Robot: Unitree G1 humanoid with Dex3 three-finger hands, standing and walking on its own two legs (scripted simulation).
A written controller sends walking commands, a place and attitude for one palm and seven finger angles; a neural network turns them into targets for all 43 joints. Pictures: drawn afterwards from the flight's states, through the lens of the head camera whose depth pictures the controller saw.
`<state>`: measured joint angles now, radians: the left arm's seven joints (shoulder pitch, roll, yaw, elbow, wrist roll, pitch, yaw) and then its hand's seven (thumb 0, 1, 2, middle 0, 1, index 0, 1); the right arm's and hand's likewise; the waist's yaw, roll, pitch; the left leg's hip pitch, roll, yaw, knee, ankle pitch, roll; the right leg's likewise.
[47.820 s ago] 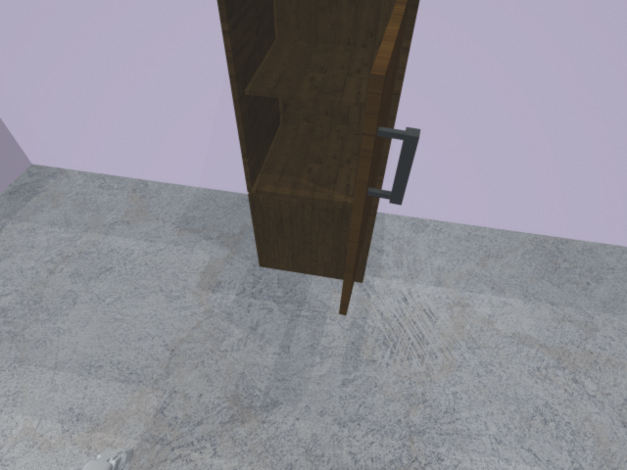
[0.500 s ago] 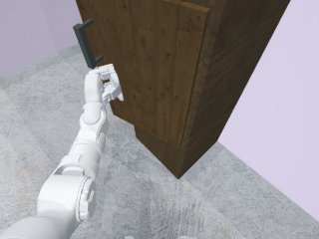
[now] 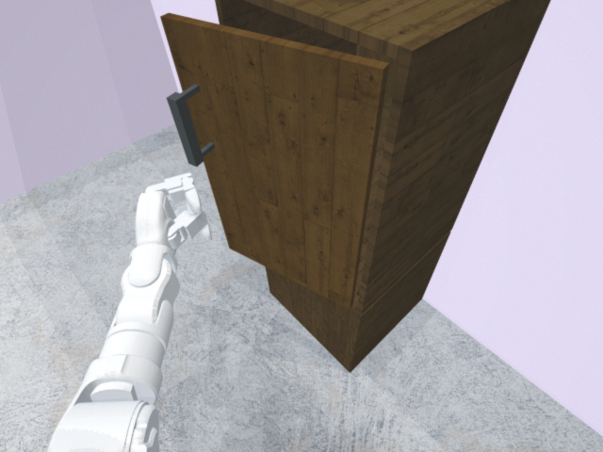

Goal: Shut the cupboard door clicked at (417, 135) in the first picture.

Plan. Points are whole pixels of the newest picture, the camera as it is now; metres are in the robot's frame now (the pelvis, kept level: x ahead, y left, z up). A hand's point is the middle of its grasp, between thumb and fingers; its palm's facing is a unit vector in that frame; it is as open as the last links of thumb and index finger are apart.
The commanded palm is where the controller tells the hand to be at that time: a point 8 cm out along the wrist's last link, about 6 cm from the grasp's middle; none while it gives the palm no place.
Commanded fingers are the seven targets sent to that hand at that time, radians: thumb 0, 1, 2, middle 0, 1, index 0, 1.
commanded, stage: draw the hand back to the body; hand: left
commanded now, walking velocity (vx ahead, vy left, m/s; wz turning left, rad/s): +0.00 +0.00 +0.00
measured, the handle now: (194, 126) +0.64 +0.19 +0.10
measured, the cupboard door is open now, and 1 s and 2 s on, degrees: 16 16 16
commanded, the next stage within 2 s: step back with the hand held close in 1.30 s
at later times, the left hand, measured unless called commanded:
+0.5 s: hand (91, 300) +0.26 +0.22 +0.14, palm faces +0.20 -0.96 -0.21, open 3.3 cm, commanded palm +0.22 +0.27 +0.16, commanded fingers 0.00 0.90 0.90 -0.75 -0.90 -0.75 -0.90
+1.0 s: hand out of the picture +0.17 +0.31 +0.18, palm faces +0.50 -0.76 -0.42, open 6.6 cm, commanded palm +0.13 +0.34 +0.19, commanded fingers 0.00 0.90 0.90 -0.20 -0.30 -0.20 -0.30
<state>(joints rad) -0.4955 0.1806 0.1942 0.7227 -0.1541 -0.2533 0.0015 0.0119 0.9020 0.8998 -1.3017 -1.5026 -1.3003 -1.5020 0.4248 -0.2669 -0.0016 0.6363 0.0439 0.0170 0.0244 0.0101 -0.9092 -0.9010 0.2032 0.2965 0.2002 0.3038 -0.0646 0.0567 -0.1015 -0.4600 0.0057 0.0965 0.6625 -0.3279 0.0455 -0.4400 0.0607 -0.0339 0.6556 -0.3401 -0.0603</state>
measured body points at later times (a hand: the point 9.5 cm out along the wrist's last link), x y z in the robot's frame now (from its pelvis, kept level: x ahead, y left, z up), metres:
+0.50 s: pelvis -0.01 +0.03 +0.02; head -0.03 +0.01 +0.47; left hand +0.25 +0.27 +0.16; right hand +0.21 -0.17 -0.05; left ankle +0.00 +0.09 -0.72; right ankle -0.01 -0.08 -0.72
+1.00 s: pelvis +0.01 +0.03 +0.02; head -0.02 +0.00 +0.47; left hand +0.14 +0.35 +0.20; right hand +0.20 -0.19 -0.07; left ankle +0.00 +0.09 -0.72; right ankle -0.01 -0.08 -0.72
